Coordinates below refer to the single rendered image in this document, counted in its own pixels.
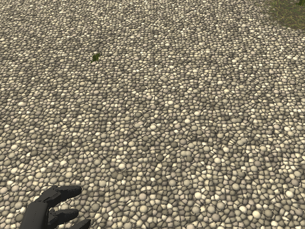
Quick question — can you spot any robot left hand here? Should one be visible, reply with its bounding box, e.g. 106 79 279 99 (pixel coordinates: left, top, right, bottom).
19 185 92 229

